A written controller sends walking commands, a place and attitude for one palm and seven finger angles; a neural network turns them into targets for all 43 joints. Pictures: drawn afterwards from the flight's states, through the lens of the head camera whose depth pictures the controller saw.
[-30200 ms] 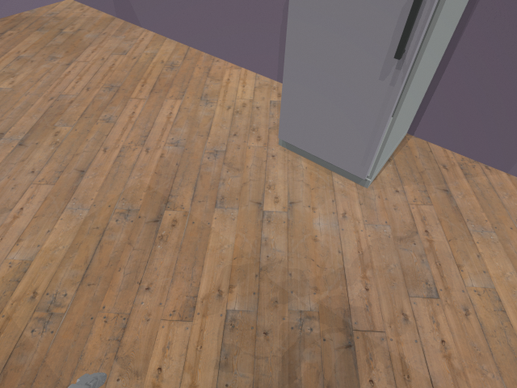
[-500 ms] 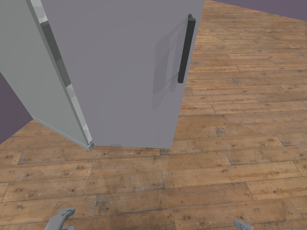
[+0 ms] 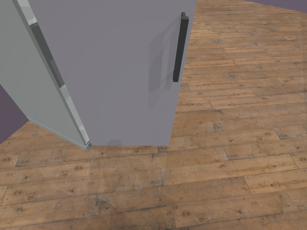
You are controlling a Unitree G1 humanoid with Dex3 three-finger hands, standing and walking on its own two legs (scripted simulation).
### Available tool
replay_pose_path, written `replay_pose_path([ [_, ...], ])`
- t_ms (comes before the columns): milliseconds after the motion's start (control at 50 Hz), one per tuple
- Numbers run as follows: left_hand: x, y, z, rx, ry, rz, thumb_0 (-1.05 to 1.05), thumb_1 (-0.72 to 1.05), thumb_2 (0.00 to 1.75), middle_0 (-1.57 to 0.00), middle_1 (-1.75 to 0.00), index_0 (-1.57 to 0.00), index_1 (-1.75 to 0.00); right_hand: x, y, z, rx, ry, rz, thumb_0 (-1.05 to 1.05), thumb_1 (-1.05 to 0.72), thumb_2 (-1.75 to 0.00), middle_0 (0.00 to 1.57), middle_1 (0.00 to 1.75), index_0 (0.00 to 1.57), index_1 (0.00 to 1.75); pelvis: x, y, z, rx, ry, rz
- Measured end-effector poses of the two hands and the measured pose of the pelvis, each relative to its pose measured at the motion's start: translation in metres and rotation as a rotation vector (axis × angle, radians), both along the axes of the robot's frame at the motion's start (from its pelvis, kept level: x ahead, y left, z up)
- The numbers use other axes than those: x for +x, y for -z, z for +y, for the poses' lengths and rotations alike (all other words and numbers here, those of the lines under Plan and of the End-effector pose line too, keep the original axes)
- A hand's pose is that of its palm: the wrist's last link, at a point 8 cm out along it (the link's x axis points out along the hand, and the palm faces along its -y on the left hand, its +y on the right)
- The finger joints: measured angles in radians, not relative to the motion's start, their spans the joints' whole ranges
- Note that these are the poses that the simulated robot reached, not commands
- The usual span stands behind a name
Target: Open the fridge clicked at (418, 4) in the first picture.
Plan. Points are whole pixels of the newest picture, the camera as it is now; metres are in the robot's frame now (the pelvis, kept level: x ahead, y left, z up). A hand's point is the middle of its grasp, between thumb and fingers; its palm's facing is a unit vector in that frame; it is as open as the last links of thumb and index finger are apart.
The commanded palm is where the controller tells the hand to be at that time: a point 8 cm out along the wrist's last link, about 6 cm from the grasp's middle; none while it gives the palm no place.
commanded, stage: let the arm hang, fingers relaxed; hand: right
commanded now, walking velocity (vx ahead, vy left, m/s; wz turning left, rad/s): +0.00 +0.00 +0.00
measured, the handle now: (179, 50) +0.71 -0.05 +0.09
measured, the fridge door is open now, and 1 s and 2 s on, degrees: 63 63 63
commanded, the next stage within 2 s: look to check the result in 0.36 s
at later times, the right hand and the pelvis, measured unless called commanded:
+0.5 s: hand out of the picture +0.06 -0.20 -0.17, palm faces -0.02 +0.97 -0.24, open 7.4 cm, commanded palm none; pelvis +0.02 +0.00 +0.00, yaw +0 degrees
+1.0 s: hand out of the picture +0.09 -0.22 -0.16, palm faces -0.03 +0.95 -0.30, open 7.4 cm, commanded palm none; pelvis +0.03 +0.01 +0.01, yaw +1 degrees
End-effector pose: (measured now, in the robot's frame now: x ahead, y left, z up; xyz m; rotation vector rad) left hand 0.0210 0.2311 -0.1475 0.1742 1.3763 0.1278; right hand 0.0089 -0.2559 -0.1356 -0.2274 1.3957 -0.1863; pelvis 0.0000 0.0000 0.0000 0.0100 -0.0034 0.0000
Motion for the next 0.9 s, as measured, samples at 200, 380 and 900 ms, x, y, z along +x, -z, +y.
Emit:
replay_pose_path([
  [200, 0.028, -0.008, 0.006, 0.025, 0.007, -0.075, 0.0, 0.9, 0.9, -0.2, -0.3, -0.2, -0.3, 0.051, 0.0, 0.012, 0.04, -0.045, -0.125, 0.0, -0.9, -0.9, 0.2, 0.3, 0.2, 0.3, 0.006, -0.002, -0.002, -0.005, -0.007, -0.003],
  [380, 0.03, -0.013, 0.015, 0.052, 0.005, -0.061, 0.0, 0.9, 0.9, -0.2, -0.3, -0.2, -0.3, 0.058, 0.001, 0.014, 0.051, -0.046, -0.118, 0.0, -0.9, -0.9, 0.2, 0.3, 0.2, 0.3, 0.013, -0.003, -0.002, -0.008, -0.007, -0.002],
  [900, 0.063, -0.021, 0.043, 0.099, 0.028, -0.085, 0.0, 0.9, 0.9, -0.2, -0.3, -0.2, -0.3, 0.066, -0.01, -0.012, -0.022, -0.047, -0.089, 0.0, -0.9, -0.9, 0.2, 0.3, 0.2, 0.3, 0.027, -0.006, 0.004, -0.011, -0.008, -0.003],
])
